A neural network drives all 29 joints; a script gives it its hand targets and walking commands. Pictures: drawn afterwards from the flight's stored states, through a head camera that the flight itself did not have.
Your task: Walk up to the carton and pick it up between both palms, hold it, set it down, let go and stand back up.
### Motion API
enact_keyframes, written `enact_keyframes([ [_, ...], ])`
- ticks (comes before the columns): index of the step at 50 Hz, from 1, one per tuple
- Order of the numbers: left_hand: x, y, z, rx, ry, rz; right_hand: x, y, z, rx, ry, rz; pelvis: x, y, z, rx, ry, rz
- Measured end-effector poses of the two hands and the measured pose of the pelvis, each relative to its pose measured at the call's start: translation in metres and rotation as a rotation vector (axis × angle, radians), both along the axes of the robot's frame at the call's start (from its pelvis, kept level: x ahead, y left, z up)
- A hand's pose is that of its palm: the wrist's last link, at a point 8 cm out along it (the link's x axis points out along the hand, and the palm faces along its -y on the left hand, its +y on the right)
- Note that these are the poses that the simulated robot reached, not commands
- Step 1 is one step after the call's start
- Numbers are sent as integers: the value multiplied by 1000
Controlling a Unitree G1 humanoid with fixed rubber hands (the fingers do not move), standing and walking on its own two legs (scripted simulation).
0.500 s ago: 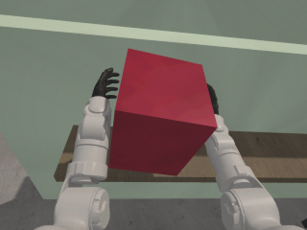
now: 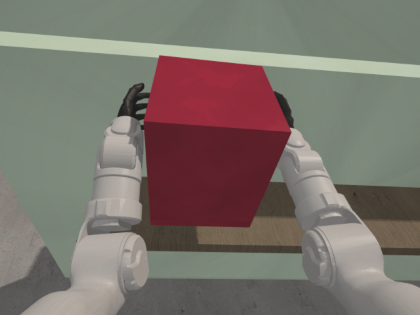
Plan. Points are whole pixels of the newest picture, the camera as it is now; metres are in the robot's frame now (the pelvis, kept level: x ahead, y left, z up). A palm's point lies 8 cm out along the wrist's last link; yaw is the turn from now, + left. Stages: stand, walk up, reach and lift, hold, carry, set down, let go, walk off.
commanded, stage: reach and lift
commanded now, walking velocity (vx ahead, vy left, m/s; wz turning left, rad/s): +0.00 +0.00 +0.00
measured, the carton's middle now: (206, 145) +0.38 +0.00 +0.18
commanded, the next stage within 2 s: hold in 1.00 s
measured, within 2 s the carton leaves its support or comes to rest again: neither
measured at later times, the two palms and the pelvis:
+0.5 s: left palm (124, 110) +0.39 +0.15 +0.24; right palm (282, 113) +0.39 -0.15 +0.25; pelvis +0.02 +0.00 +0.00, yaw +0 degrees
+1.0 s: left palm (125, 95) +0.39 +0.14 +0.27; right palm (292, 97) +0.38 -0.15 +0.28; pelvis +0.02 -0.01 +0.00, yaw +0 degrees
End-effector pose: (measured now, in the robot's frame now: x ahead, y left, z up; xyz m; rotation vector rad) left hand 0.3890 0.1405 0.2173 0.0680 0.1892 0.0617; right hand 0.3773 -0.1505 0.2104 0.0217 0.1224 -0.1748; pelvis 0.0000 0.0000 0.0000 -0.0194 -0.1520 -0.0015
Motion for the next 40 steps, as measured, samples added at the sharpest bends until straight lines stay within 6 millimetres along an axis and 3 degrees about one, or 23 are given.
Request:
enact_keyframes([
  [9, 4, 0, 23, -3, -59, 11, 8, 0, 33, 11, -60, 8, 11, 2, 0, -5, 13, -2],
  [17, 6, 3, 14, -1, 0, 0, 12, 2, 28, 31, 0, 9, 18, 5, 0, -4, 18, -5],
  [40, 0, -1, 42, -26, -18, 27, 12, -2, 56, 54, -13, 25, 16, -4, 0, -6, 45, -5],
])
